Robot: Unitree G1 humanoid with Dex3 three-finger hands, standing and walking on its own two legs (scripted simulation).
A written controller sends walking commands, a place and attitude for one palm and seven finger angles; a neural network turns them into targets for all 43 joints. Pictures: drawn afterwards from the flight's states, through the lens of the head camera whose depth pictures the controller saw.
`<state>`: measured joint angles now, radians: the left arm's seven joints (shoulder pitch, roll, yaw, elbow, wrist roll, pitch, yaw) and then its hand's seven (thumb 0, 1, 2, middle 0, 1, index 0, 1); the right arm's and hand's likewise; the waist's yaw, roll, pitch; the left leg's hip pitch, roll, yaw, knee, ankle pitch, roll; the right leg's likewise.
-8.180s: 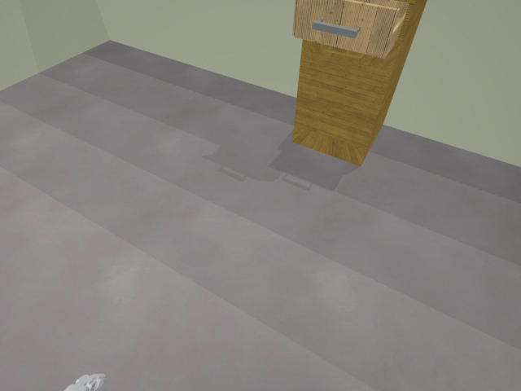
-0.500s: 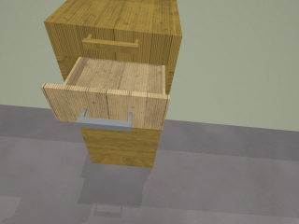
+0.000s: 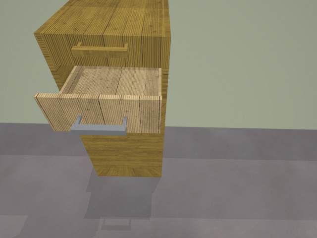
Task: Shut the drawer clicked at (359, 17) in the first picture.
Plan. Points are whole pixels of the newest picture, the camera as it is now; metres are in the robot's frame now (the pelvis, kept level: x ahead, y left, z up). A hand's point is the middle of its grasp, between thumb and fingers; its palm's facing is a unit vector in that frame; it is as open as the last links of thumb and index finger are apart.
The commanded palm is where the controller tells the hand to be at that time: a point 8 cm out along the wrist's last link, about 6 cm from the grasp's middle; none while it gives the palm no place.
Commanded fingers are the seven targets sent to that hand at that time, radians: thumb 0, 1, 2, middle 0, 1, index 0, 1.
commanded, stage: come to a stop and stand still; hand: left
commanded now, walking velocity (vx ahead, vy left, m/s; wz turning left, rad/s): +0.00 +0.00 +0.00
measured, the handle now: (100, 124) +0.44 +0.21 +0.01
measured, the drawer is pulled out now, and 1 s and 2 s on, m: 0.17 0.17 0.17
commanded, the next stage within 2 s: look again from close up in 0.98 s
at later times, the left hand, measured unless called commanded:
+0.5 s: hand out of the picture +0.00 +0.21 -0.17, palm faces +0.03 -0.98 -0.22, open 7.4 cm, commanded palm none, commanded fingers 0.00 0.90 0.90 -0.20 -0.30 -0.20 -0.30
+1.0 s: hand out of the picture +0.03 +0.20 -0.18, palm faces +0.00 -0.99 -0.17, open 7.4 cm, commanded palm none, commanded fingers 0.00 0.90 0.90 -0.20 -0.30 -0.20 -0.30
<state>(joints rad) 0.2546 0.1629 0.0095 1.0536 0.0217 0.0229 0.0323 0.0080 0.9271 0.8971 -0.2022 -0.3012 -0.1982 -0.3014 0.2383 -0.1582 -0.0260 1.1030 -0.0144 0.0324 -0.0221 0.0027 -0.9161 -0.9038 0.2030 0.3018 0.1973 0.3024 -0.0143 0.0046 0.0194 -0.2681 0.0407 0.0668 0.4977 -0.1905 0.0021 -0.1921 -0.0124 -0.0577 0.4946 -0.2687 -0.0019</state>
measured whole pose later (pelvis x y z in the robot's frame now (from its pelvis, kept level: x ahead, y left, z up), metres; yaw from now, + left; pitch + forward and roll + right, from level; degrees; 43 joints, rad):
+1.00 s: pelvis +0.03 +0.03 +0.00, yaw +0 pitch -1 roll +0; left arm 0.29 0.16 -0.02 1.10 0.02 -0.01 0.04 0.00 0.91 0.90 -0.20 -0.30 -0.20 -0.30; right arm 0.23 -0.17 0.01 1.12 -0.01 -0.02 -0.02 0.01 -0.92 -0.90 0.20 0.30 0.20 0.30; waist 0.00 -0.02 0.03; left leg -0.22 -0.02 0.09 0.44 -0.22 0.05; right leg -0.14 -0.06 -0.03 0.44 -0.28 0.05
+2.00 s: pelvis +0.00 +0.00 -0.05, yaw +0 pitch +9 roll +1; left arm 0.39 0.13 0.07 0.08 -0.20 -0.49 -0.23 0.01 0.93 0.90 -0.37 -0.49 -0.37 -0.49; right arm 0.16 -0.25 -0.07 0.60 0.01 -0.24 0.00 0.01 -0.91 -0.90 0.21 0.30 0.20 0.30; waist -0.02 -0.02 -0.13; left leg -0.69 0.04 0.06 0.92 -0.38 0.00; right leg -0.62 -0.04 -0.05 0.95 -0.48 -0.01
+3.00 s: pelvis +0.02 +0.01 -0.03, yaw +2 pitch +3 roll -1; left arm 0.37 0.18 0.01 -0.30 -0.19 -0.11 -0.12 0.02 0.90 0.90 -1.35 -1.54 -1.34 -1.54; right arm 0.20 -0.20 0.07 0.51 0.03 -0.19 -0.03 0.01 -0.90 -0.90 0.21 0.30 0.20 0.30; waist 0.03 0.05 -0.07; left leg -0.48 0.02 0.03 0.78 -0.36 0.02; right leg -0.38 -0.04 -0.08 0.75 -0.43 0.02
